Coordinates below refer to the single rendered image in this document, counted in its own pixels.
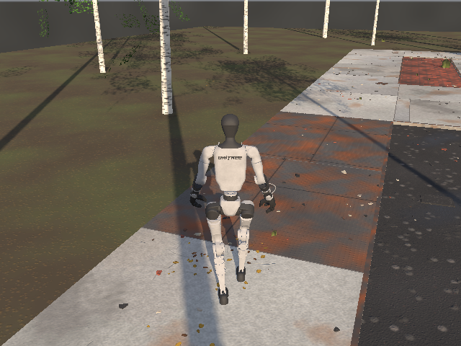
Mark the right robot upper arm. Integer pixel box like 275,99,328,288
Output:
245,145,266,185

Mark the right robot forearm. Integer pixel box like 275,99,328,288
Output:
259,174,273,200

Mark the robot right hand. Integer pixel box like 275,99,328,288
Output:
259,196,276,213

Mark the robot right foot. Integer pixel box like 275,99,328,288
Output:
236,266,246,282

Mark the left robot upper arm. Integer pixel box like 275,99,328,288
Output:
195,145,215,185

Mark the robot left hand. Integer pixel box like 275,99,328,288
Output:
190,195,207,208

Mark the left robot forearm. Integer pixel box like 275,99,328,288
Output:
190,174,202,198

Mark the left robot thigh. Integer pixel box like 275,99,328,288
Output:
205,202,225,256

